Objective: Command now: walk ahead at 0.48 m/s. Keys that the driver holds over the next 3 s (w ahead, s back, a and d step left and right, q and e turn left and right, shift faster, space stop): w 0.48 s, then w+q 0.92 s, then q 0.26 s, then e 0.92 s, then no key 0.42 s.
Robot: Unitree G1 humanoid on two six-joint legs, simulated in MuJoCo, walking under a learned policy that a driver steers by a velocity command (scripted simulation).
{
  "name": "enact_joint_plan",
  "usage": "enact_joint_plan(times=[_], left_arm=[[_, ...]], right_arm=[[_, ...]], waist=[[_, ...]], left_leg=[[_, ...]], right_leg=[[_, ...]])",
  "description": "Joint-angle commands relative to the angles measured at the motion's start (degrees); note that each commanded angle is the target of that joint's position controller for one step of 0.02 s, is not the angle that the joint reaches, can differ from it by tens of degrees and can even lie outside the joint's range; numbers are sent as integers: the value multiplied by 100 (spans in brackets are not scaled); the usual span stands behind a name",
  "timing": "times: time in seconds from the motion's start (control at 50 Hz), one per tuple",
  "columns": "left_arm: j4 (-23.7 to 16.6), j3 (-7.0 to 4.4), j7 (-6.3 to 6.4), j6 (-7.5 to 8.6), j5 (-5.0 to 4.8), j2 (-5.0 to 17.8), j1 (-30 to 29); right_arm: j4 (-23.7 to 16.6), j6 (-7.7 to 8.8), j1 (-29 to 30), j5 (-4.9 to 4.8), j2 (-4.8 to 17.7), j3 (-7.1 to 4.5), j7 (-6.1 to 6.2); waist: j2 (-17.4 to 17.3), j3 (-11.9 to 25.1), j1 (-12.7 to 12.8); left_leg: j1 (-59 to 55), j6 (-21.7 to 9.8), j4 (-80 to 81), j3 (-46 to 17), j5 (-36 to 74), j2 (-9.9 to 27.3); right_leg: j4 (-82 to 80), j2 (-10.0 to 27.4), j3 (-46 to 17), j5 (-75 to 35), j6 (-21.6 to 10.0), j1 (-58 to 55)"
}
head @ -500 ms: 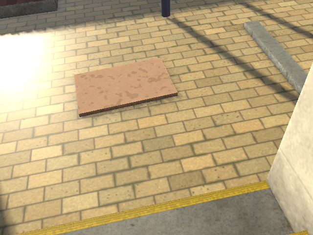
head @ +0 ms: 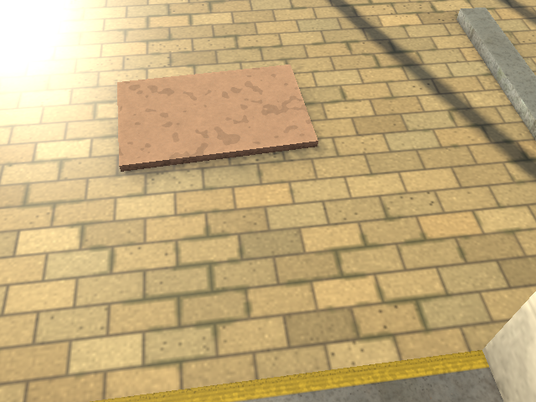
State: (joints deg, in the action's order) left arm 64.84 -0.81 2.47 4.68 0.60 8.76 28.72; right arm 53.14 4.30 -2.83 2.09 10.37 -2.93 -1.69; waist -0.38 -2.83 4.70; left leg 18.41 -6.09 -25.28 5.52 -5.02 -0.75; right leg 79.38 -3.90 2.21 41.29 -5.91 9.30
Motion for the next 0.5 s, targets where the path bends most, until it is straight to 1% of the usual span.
enact_joint_plan(times=[0.02,0.04,0.06,0.08,0.1,0.12,0.14,0.16,0.18,0.2,0.22,0.24,0.26,0.28,0.3,0.32,0.34,0.36,0.38,0.4,0.42,0.44,0.46,0.48,0.5], left_arm=[[-181,-224,136,49,-270,788,645],[-402,-219,57,0,-128,696,51],[-478,-283,-39,-74,119,815,-463],[-501,-351,-113,-141,291,802,-724],[-431,-373,-201,-246,296,665,-583],[-510,-307,-246,-341,213,324,-808],[-610,-286,-280,-409,270,193,-978],[-725,-269,-293,-433,263,245,-1287],[-761,-236,-320,-464,293,266,-1256],[-574,-256,-373,-459,269,333,-913],[-693,-290,-410,-396,215,464,-1273],[-870,-320,-422,-313,166,588,-1873],[-968,-306,-428,-254,193,577,-2300],[-1113,-281,-453,-186,200,618,-2585],[-1168,-257,-485,-167,167,549,-2764],[-1241,-244,-520,-185,131,535,-2915],[-1356,-234,-539,-181,128,553,-3104],[-1445,-240,-547,-198,107,593,-3260],[-1539,-226,-526,-186,59,608,-3437],[-1571,-224,-507,-161,29,651,-3480],[-1526,-232,-469,-144,1,667,-3346],[-1422,-262,-445,-102,13,736,-3096],[-1229,-316,-400,-90,62,852,-2504],[-854,-369,-384,-68,133,887,-1438],[-526,-459,-398,-41,247,1111,-429]], right_arm=[[562,-74,-3000,-63,979,-244,-25],[408,-93,-2381,67,1097,-291,104],[393,-84,-2256,39,836,-238,179],[449,10,-2251,-13,635,-155,196],[514,95,-2136,12,482,-66,132],[519,199,-2003,-65,448,-35,160],[537,254,-1967,-103,593,-56,181],[518,265,-1917,-138,704,-56,216],[512,225,-1947,-130,797,-87,203],[499,200,-1999,-77,849,-125,175],[634,204,-2294,-139,583,-66,208],[629,222,-2418,-159,466,-21,246],[648,226,-2605,-125,498,-8,265],[598,262,-2478,-110,486,-11,268],[575,262,-2454,-133,477,10,260],[614,247,-2486,-132,488,18,245],[624,235,-2579,-107,542,22,243],[645,205,-2642,-70,607,18,251],[704,162,-2786,-24,610,23,264],[740,122,-2943,32,632,20,290],[807,52,-3060,72,605,31,351],[869,-31,-3151,109,606,41,385],[900,-72,-3170,126,726,20,393],[926,-83,-3187,77,766,24,373],[1003,-98,-3345,-37,735,17,354]], waist=[[-399,1874,-1050],[-606,1215,-945],[-241,763,-864],[17,357,-755],[223,-23,-367],[80,-410,-194],[-207,-444,-176],[-434,-498,-153],[-494,-321,-116],[-492,-2,-46],[-354,-65,-177],[-140,-200,-365],[-155,-323,-561],[-21,-421,-556],[-66,-424,-659],[-46,-518,-734],[-47,-638,-860],[-104,-742,-969],[-151,-822,-1119],[-128,-905,-1224],[-162,-938,-1241],[-49,-763,-1171],[56,-478,-979],[261,25,-559],[542,555,-100]], left_leg=[[-5072,-978,-1035,-2285,4957,2460],[-4113,-1562,-120,-2878,1865,2705],[-3087,-1575,284,-3077,603,2598],[-2056,-1409,286,-2909,954,2451],[-972,-1110,362,-2403,928,2052],[87,-841,732,-1747,899,1577],[453,-843,874,-1522,1097,1351],[504,-819,866,-1358,1550,1246],[543,-766,728,-1125,2204,1187],[346,-704,469,-1026,2179,1199],[-334,-671,287,-1261,1486,1187],[-811,-658,191,-1274,622,1024],[-1066,-723,134,-1452,356,1094],[-693,-648,114,-1261,-341,909],[-369,-611,134,-1209,-707,905],[-193,-586,83,-1204,-969,928],[-269,-562,-73,-1190,-934,972],[-450,-550,-247,-1209,-747,974],[-692,-513,-502,-1176,-621,945],[-1086,-500,-706,-1216,-422,966],[-1461,-500,-1063,-1222,-90,985],[-1685,-508,-1596,-1187,372,982],[-1676,-534,-2330,-1087,1114,938],[-1341,-486,-3490,-879,1523,734],[-354,-397,-5153,-641,387,421]], right_leg=[[2440,272,-752,-270,-31,4115],[2174,423,-477,-982,61,4796],[1803,656,-531,-1218,114,4664],[1281,753,-778,-1669,147,4193],[51,952,-900,-2209,197,3572],[-1052,991,-662,-2828,363,2866],[-1667,910,-432,-3212,424,2418],[-2219,932,-304,-3493,444,2289],[-2406,872,-158,-3732,415,1925],[-2176,832,-65,-4514,256,1721],[-2453,1076,-506,-5272,153,2471],[-3041,1029,-429,-5689,107,3140],[-3274,1031,-395,-5825,94,3423],[-4072,1039,-334,-6388,117,3033],[-4379,945,-166,-6708,145,2454],[-4573,905,-108,-6735,156,2150],[-4843,910,-118,-6751,171,2081],[-5020,894,-124,-6533,179,2119],[-5257,882,-78,-6371,187,2152],[-5565,919,-113,-6199,192,2267],[-5960,1027,-210,-6056,166,2261],[-6121,1046,-209,-5915,100,1928],[-6078,811,46,-5304,58,1271],[-6064,566,350,-5385,13,11],[-5759,786,208,-5944,-44,-1580]])
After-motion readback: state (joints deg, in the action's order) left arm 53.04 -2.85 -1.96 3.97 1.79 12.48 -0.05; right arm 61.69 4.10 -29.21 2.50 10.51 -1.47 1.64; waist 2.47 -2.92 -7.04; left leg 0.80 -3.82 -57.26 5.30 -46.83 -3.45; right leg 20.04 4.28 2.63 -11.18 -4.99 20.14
